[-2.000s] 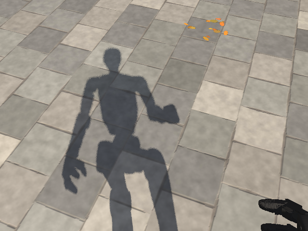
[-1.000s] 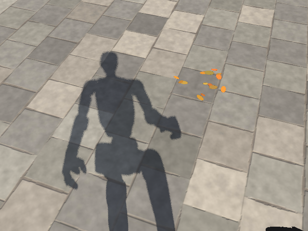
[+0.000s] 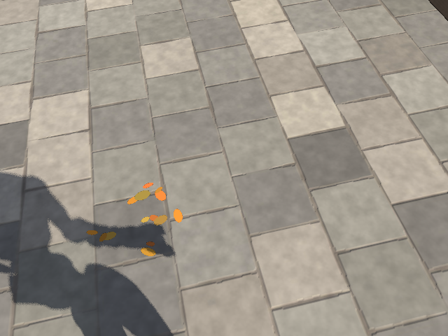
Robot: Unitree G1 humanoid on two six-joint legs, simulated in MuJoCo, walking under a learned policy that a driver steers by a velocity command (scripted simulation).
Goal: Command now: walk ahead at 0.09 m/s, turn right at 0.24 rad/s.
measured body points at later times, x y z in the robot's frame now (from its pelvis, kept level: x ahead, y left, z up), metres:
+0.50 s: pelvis +0.07 +0.03 -0.01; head +0.08 +0.02 +0.44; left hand +0.16 +0.29 -0.14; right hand +0.21 -0.23 -0.13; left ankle +0.12 +0.15 -0.74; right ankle +0.01 -0.08 -0.74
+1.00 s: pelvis +0.07 +0.03 -0.01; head +0.08 +0.02 +0.44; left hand +0.12 +0.28 -0.15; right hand +0.16 -0.24 -0.15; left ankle +0.12 +0.15 -0.74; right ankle +0.01 -0.08 -0.74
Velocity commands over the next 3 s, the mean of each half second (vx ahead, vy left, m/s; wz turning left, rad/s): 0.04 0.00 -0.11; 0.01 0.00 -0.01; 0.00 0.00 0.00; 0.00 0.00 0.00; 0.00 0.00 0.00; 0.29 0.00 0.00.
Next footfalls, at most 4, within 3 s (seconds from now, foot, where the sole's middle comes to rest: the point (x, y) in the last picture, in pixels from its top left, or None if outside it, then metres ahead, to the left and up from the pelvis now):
0.10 left None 0.16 0.15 -0.78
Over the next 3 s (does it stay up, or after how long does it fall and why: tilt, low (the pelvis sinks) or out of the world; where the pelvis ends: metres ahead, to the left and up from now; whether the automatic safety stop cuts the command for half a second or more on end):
stays up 0.20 0.07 0.00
